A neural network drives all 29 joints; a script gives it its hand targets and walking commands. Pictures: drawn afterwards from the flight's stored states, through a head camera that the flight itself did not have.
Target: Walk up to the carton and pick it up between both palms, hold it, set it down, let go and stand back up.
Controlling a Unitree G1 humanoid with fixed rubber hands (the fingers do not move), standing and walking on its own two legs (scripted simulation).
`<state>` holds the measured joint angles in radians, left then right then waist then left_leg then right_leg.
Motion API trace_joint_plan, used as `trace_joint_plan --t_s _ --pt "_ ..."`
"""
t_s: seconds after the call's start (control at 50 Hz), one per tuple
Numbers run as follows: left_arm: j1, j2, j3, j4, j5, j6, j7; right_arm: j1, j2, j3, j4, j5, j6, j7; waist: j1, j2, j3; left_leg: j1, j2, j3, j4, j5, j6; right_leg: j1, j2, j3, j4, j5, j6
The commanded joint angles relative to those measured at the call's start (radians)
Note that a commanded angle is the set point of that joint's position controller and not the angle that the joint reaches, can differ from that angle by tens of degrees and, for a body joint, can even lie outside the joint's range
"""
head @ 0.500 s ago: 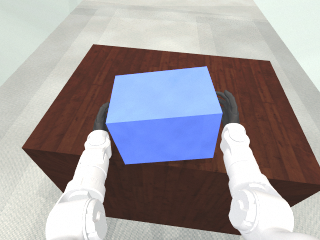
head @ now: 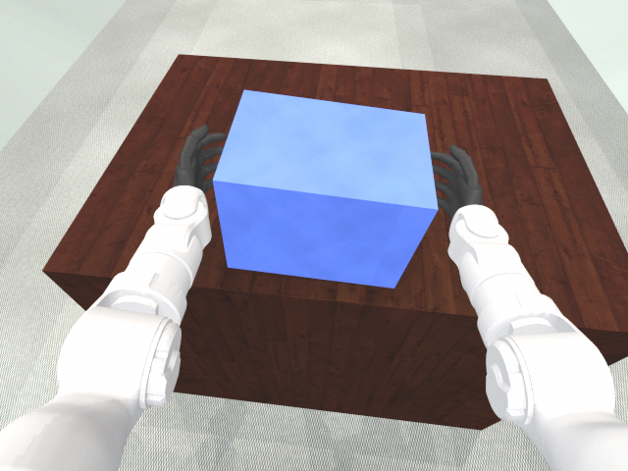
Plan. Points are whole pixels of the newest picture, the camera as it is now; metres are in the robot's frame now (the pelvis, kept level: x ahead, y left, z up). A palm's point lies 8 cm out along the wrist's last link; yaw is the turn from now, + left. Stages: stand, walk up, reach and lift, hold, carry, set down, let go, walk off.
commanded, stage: set down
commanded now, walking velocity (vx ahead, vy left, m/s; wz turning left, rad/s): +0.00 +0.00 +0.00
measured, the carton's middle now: (322, 193) +0.49 +0.00 +0.05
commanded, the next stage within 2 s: none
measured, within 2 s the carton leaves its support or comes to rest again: rests again in 0.02 s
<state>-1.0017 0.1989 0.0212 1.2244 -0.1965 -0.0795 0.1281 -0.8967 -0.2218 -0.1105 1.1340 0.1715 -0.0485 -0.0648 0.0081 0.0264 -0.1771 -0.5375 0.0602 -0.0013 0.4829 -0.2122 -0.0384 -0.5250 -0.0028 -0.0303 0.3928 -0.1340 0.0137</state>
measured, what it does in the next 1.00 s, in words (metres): stands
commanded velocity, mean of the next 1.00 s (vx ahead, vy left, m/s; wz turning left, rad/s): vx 0.00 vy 0.00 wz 0.00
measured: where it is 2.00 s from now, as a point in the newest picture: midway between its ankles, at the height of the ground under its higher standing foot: outside the picture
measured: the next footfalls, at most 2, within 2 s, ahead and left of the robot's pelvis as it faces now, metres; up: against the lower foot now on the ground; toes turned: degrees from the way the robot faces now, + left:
none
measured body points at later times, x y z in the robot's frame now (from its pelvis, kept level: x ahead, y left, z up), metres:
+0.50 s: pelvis -0.03 -0.01 -0.02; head +0.05 +0.00 +0.42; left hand +0.45 +0.19 +0.09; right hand +0.46 -0.23 +0.11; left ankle +0.00 +0.14 -0.74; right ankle +0.02 -0.13 -0.74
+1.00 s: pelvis -0.03 -0.02 -0.01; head +0.02 -0.01 +0.44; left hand +0.44 +0.20 +0.14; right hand +0.44 -0.25 +0.15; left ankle +0.00 +0.13 -0.74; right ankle +0.02 -0.13 -0.74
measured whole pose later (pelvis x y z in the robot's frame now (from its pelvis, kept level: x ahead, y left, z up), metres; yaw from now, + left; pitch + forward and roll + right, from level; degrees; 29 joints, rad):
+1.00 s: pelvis -0.03 -0.02 -0.01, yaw +1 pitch +16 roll +0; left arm -1.04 0.39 -0.05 1.04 -0.38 0.23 0.07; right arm -0.98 -0.41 -0.04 0.96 0.34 0.25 -0.03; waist -0.02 0.00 -0.19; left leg -0.62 0.06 -0.02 0.51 -0.17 -0.05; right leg -0.63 -0.01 -0.05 0.49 -0.13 -0.01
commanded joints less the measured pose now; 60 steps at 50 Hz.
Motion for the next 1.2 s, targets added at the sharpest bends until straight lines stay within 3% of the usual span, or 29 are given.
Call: trace_joint_plan --t_s 0.0,0.06,0.16,0.32,0.36,0.48,0.56,0.58,0.6,0.64,0.68,0.76,0.8,0.86,0.92,0.94,1.0,1.08,1.16,1.18 --pt "-0.63 0.131 -0.079 -0.111 -0.112 -0.019 0.016 -0.665 -0.254 0.039 -0.172 0.089 -0.011 -0.014 -0.034 -0.029 -0.778 0.261 -0.051 0.052 0.068 0.386 -0.072 0.298 0.06 -0.03 0.071 0.358 -0.008" --pt "-0.645 0.161 -0.094 -0.116 -0.142 -0.021 0.015 -0.684 -0.282 0.054 -0.158 0.116 -0.005 -0.013 -0.031 -0.026 -0.867 0.279 -0.047 0.05 0.11 0.442 -0.073 0.266 0.064 -0.038 0.093 0.39 -0.009" --pt "-0.667 0.222 -0.078 -0.217 -0.153 -0.019 0.012 -0.689 -0.348 0.099 -0.133 0.187 -0.015 0.012 -0.019 -0.003 -0.973 0.297 -0.048 0.044 0.157 0.558 -0.092 0.264 0.073 -0.051 0.125 0.494 -0.011" --pt "-0.699 0.279 -0.053 -0.406 -0.15 0.056 0.007 -0.725 -0.386 0.088 -0.206 0.225 0.029 0.059 -0.015 0.015 -1.022 0.267 -0.058 0.034 0.157 0.461 -0.064 0.235 0.067 -0.043 0.135 0.418 -0.002" --pt "-0.677 0.26 -0.052 -0.39 -0.146 0.071 0.006 -0.72 -0.362 0.075 -0.213 0.213 0.041 0.061 -0.012 0.012 -0.993 0.23 -0.058 0.031 0.153 0.412 -0.05 0.22 0.061 -0.039 0.136 0.37 -0.005" --pt "-0.637 0.32 -0.013 -0.496 -0.135 0.163 -0.001 -0.69 -0.42 0.027 -0.316 0.189 0.089 0.052 -0.021 0.009 -1.044 0.223 -0.071 0.027 0.139 0.4 -0.039 0.282 0.066 -0.027 0.139 0.4 0.001" --pt "-0.66 0.372 0.001 -0.5 -0.149 0.257 -0.002 -0.708 -0.441 0.007 -0.367 0.19 0.153 0.03 -0.026 -0.02 -0.955 0.176 -0.083 0.028 0.091 0.301 -0.02 0.328 0.063 -0.012 0.12 0.356 0.01" --pt "-0.679 0.394 -0.002 -0.547 -0.159 0.278 0.001 -0.72 -0.464 -0.004 -0.415 0.186 0.167 0.027 -0.025 -0.013 -0.97 0.18 -0.083 0.028 0.077 0.293 -0.022 0.337 0.064 -0.012 0.118 0.344 0.01" --pt "-0.672 0.38 -0.016 -0.502 -0.169 0.289 -0.001 -0.718 -0.442 -0.003 -0.401 0.177 0.184 0.025 -0.028 -0.037 -0.926 0.161 -0.081 0.023 0.069 0.24 -0.012 0.33 0.061 -0.008 0.112 0.286 0.008" --pt "-0.697 0.417 -0.024 -0.543 -0.195 0.31 0.003 -0.729 -0.473 -0.011 -0.467 0.177 0.209 0.023 -0.024 -0.036 -0.947 0.162 -0.083 0.026 0.048 0.209 -0.004 0.349 0.057 -0.002 0.104 0.267 0.005" --pt "-0.718 0.407 -0.047 -0.52 -0.213 0.324 0.002 -0.738 -0.458 -0.01 -0.459 0.177 0.236 0.024 -0.03 -0.034 -0.912 0.151 -0.085 0.023 0.033 0.168 0.002 0.342 0.054 -0.001 0.097 0.226 0.001" --pt "-0.717 0.373 -0.076 -0.374 -0.232 0.309 -0.016 -0.72 -0.391 -0.003 -0.375 0.154 0.279 0.036 -0.042 -0.061 -0.792 0.085 -0.081 0.015 0.006 0.047 0.028 0.323 0.035 0.006 0.088 0.093 -0.011" --pt "-0.716 0.387 -0.078 -0.342 -0.234 0.286 -0.023 -0.707 -0.392 0.003 -0.358 0.153 0.278 0.041 -0.04 -0.063 -0.786 0.078 -0.081 0.012 -0.003 0.039 0.033 0.336 0.029 0.01 0.087 0.084 -0.012" --pt "-0.683 0.386 -0.065 -0.318 -0.214 0.258 -0.04 -0.677 -0.371 0.018 -0.342 0.154 0.262 0.038 -0.034 -0.059 -0.795 0.07 -0.089 0.02 -0.003 0.112 0.032 0.397 0.023 0.015 0.097 0.175 -0.001" --pt "-0.612 0.41 -0.021 -0.37 -0.181 0.251 -0.054 -0.602 -0.384 0.032 -0.366 0.173 0.238 0.033 -0.013 -0.049 -0.793 0.121 -0.091 0.023 -0.012 0.212 0.016 0.468 0.029 0.014 0.097 0.29 0.006" --pt "-0.511 0.389 -0.004 -0.374 -0.153 0.257 -0.064 -0.513 -0.371 0.055 -0.353 0.184 0.228 0.031 -0.013 -0.054 -0.758 0.149 -0.094 0.027 -0.019 0.259 0.009 0.514 0.035 0.01 0.092 0.349 0.009" --pt "-0.573 0.427 0.015 -0.483 -0.144 0.263 -0.067 -0.573 -0.4 0.02 -0.446 0.186 0.206 0.022 -0.001 -0.025 -0.754 0.153 -0.101 0.034 -0.04 0.247 0.001 0.508 0.037 0.008 0.083 0.319 0.016" --pt "-0.483 0.405 0.029 -0.587 -0.136 0.279 -0.064 -0.475 -0.408 0.0 -0.518 0.176 0.191 0.024 -0.006 -0.025 -0.714 0.219 -0.098 0.038 -0.053 0.246 -0.006 0.498 0.043 0.003 0.061 0.301 0.013" --pt "-0.297 0.377 0.05 -0.748 -0.113 0.294 -0.072 -0.298 -0.406 -0.006 -0.621 0.176 0.164 0.022 -0.009 -0.023 -0.706 0.275 -0.104 0.041 -0.055 0.305 -0.012 0.556 0.05 0.007 0.053 0.366 0.015" --pt "-0.324 0.391 0.057 -0.763 -0.114 0.297 -0.077 -0.324 -0.405 -0.014 -0.647 0.177 0.163 0.02 -0.014 -0.025 -0.693 0.255 -0.108 0.041 -0.057 0.289 -0.007 0.551 0.048 0.012 0.052 0.361 0.02"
